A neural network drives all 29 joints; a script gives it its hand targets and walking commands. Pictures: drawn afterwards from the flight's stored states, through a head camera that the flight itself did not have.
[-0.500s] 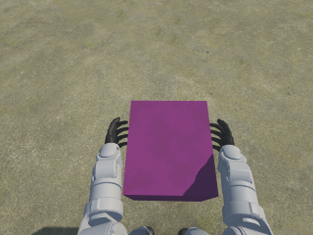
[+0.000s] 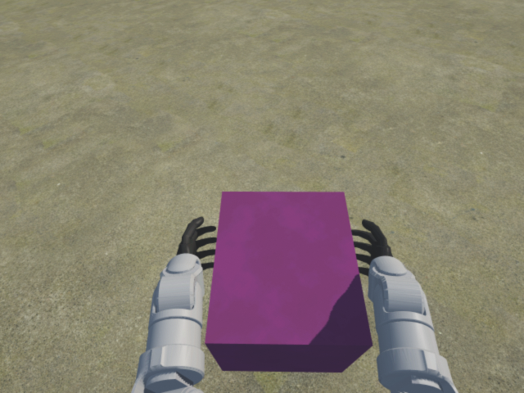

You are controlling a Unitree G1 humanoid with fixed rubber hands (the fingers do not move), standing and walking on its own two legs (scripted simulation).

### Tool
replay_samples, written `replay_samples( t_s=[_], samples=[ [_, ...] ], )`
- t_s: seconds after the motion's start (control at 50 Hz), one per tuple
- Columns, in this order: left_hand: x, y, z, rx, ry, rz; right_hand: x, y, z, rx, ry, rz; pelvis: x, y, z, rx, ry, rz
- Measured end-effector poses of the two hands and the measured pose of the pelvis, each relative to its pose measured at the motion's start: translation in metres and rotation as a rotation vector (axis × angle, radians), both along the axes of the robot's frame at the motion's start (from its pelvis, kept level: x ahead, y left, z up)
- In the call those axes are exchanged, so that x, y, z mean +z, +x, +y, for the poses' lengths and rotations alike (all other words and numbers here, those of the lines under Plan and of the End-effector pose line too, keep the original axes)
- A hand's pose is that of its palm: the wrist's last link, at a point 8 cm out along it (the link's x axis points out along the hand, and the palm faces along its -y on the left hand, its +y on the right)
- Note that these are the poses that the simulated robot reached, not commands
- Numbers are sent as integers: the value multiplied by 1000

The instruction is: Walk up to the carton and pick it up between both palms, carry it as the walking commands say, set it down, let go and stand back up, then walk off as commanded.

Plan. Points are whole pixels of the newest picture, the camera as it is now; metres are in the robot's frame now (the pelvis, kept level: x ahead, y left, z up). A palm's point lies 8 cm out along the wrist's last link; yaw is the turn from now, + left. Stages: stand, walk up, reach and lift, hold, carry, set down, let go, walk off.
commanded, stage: reach and lift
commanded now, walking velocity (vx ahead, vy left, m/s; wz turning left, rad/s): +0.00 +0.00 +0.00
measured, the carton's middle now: (282, 282) +0.31 +0.00 -0.05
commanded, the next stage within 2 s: hold in 1.10 s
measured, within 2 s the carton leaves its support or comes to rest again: neither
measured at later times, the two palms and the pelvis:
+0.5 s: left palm (185, 262) +0.29 +0.15 +0.06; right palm (386, 263) +0.29 -0.16 +0.06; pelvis -0.01 +0.00 +0.00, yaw +0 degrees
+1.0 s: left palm (184, 262) +0.29 +0.15 +0.06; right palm (384, 262) +0.29 -0.16 +0.05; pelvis +0.01 +0.00 +0.00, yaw +0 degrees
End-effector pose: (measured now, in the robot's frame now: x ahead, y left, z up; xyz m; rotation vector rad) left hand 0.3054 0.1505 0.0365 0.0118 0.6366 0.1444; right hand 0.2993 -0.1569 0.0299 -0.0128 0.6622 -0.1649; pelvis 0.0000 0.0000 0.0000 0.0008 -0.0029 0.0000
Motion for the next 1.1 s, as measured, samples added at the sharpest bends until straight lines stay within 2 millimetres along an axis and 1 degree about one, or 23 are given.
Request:
replay_samples(
  t_s=[0.2,0.34,0.54,0.8,1.1],
  samples=[
    [19,-11,-2,-1,5,-15,20,-9,-2,2,-8,-14,2,-4,-3,5,0,-71],
    [24,-14,-3,5,6,-9,26,-13,-3,0,-5,-8,2,-8,-4,1,1,-98],
    [23,-15,-1,16,12,0,25,-12,0,11,-8,1,2,-8,-4,-3,2,-108],
    [22,-12,1,7,19,4,24,-8,1,25,-17,4,3,1,-4,-3,1,-101],
    [20,-15,1,-6,24,10,22,-12,0,35,-17,9,4,5,-3,-1,0,-103]
  ],
)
